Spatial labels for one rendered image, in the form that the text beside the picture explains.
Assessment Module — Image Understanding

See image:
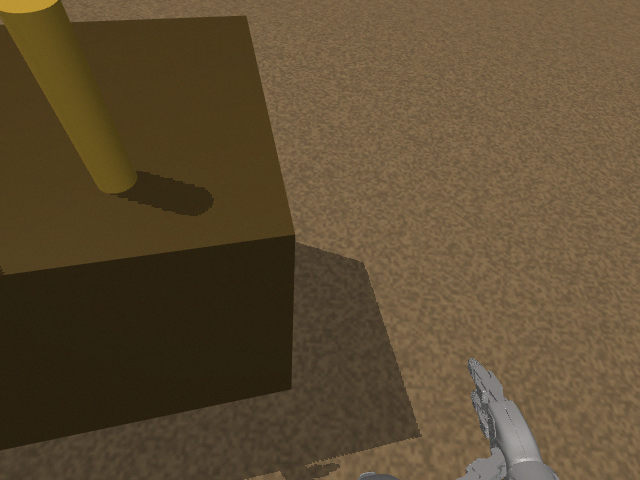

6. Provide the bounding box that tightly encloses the right robot arm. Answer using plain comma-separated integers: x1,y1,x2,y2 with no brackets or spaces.
506,461,560,480

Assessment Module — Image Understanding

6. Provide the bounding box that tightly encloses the right robot hand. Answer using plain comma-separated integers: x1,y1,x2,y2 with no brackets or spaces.
456,358,543,480

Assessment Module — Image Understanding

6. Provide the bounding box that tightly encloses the can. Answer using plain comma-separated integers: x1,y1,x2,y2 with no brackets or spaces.
0,0,137,194

